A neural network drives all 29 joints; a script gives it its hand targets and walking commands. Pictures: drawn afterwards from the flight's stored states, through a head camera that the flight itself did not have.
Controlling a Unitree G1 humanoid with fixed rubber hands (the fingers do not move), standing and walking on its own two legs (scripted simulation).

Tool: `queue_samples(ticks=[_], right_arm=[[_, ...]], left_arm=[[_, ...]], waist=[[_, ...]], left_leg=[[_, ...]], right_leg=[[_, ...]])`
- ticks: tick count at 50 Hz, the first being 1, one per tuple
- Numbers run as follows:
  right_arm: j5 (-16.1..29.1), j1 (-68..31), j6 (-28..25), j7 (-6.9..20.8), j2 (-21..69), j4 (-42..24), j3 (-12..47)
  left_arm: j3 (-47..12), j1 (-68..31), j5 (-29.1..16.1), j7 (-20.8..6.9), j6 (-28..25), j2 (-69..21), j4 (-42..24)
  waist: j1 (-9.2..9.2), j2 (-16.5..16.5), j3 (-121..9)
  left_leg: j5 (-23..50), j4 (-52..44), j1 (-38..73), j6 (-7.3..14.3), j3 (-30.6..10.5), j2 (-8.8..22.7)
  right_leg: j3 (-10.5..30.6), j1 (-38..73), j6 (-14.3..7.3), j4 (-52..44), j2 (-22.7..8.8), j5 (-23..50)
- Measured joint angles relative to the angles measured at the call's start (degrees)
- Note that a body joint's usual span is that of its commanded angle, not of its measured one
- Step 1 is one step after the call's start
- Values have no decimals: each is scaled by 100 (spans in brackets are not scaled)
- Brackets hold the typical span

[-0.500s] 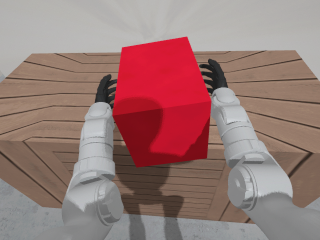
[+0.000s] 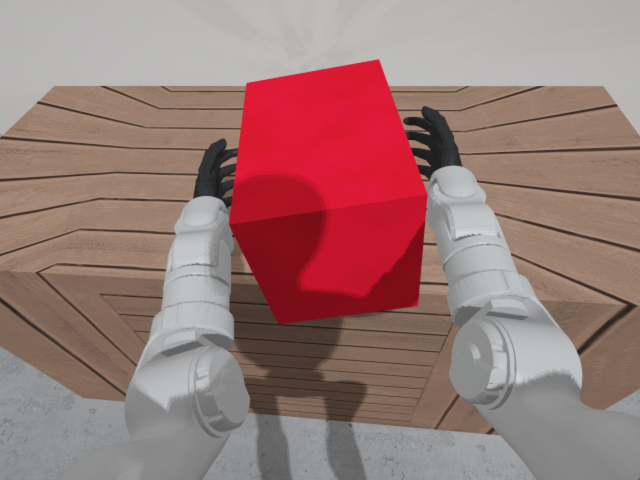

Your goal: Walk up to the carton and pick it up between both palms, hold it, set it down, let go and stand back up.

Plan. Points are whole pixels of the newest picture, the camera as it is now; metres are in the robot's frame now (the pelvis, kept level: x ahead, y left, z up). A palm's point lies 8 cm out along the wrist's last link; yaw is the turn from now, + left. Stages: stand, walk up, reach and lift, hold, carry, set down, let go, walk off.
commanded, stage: set down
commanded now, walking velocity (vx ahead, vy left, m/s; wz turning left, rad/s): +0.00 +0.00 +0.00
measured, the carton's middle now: (329, 190) +0.49 -0.02 +0.08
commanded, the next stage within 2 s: none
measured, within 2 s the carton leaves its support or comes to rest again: rests again in 0.50 s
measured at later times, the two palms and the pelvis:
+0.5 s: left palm (211, 205) +0.43 +0.14 +0.13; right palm (439, 177) +0.44 -0.16 +0.14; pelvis +0.00 +0.01 +0.00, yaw +1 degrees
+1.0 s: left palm (220, 204) +0.44 +0.13 +0.12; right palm (447, 191) +0.43 -0.17 +0.12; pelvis +0.00 +0.00 +0.00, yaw +0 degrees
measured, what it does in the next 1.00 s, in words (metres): stands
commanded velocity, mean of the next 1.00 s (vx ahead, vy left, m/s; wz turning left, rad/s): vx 0.00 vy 0.00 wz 0.00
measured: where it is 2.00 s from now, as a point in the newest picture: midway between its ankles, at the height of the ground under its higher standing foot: outside the picture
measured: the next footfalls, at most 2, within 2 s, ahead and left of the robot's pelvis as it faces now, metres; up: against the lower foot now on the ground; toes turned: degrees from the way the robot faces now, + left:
none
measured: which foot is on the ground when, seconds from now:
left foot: down 0.00-1.00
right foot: down 0.00-1.00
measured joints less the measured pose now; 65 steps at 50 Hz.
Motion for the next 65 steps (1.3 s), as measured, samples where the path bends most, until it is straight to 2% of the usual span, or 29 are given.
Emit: queue_samples(ticks=[17, 33, 48, 65], right_arm=[[-408, 93, -167, 203, 176, -139, -457], [-884, 158, -257, 454, 282, -340, -893], [-1139, 265, -340, 584, 393, -532, -1143], [-1202, 316, -390, 629, 457, -640, -1226]], left_arm=[[-25, 94, 67, 19, -268, -37, 74], [170, -26, 334, -24, -465, -148, 196], [316, -91, 493, -73, -730, -226, 200], [325, -85, 545, -155, -896, -222, 169]], waist=[[-52, -10, -132], [-17, 2, -217], [13, 23, -193], [13, -40, -216]], left_leg=[[23, -3, -205, 30, -63, -44], [73, -8, -378, 55, -44, -43], [97, -9, -493, 46, -1, -10], [121, -7, -603, 39, 15, 4]], right_leg=[[-65, -185, 35, -2, -40, -2], [-49, -364, 59, -6, -41, 54], [-7, -493, 49, -7, -11, 97], [7, -608, 48, -5, 2, 126]])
